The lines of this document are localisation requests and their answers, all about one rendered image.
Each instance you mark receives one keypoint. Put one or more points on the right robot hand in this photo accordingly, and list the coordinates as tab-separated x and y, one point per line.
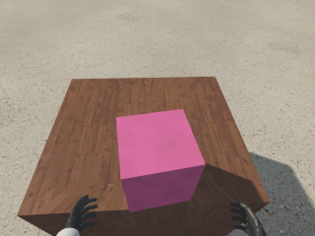
253	225

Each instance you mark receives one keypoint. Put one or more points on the carton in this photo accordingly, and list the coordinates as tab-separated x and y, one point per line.
159	159

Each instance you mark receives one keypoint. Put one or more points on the pedestal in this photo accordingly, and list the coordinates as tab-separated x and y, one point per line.
81	157

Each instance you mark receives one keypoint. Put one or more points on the left robot hand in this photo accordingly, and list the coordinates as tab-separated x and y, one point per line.
77	216

